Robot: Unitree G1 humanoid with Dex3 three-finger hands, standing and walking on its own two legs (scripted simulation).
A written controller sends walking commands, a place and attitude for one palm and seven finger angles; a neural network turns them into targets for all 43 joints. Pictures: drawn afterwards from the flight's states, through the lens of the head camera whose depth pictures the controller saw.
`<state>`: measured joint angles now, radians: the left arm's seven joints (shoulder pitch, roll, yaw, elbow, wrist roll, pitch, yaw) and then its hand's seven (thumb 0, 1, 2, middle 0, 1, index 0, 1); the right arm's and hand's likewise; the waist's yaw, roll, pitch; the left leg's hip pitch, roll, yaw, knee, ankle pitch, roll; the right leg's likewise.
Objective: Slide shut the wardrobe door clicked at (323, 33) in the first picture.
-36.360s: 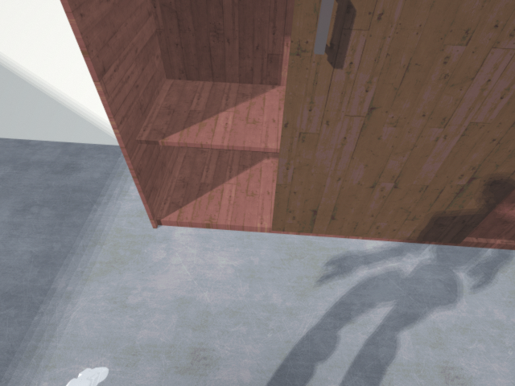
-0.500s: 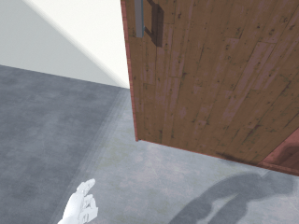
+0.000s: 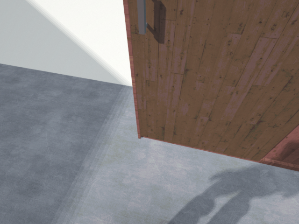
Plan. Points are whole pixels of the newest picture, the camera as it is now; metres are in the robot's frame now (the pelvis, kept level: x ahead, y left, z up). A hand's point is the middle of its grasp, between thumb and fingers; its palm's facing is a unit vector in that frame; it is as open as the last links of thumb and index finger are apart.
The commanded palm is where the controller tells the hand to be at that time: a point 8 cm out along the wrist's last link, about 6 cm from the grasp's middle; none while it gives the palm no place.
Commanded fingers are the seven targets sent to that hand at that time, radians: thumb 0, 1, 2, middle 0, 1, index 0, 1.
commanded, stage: let the arm hang, fingers relaxed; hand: right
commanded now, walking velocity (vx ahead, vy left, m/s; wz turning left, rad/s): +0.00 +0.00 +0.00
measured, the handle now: (143, 11) +0.77 +0.08 +0.20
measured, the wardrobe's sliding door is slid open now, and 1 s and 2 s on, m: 0.00 0.00 0.00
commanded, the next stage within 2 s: look to check the result in 0.74 s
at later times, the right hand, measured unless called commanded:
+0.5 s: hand out of the picture +0.05 -0.21 -0.16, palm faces -0.01 +0.97 -0.26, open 7.4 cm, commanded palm none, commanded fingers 0.00 -0.90 -0.90 0.20 0.30 0.20 0.30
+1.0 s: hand out of the picture +0.09 -0.25 -0.15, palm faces -0.01 +0.94 -0.33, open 7.4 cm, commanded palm none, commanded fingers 0.00 -0.90 -0.90 0.20 0.30 0.20 0.30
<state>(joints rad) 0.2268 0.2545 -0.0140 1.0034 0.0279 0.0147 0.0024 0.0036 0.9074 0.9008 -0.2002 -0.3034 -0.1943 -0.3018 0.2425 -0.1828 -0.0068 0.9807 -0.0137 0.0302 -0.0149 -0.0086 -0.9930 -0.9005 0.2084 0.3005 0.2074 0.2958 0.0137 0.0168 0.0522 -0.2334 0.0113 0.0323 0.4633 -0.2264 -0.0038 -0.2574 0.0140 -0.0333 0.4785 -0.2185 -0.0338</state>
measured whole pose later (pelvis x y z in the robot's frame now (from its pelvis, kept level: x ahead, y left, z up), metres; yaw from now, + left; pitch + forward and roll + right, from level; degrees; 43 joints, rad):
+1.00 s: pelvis +0.02 -0.01 +0.01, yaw +0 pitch -1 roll +0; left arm 0.11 0.33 0.01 1.13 0.02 -0.01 0.01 0.00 0.91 0.90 -0.20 -0.30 -0.20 -0.30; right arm 0.11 -0.32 -0.03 1.15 -0.02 -0.01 0.00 0.01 -0.90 -0.90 0.20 0.30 0.20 0.30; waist 0.01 -0.01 0.06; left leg -0.12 0.03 0.02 0.32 -0.18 -0.02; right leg -0.14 0.03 -0.04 0.32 -0.17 -0.04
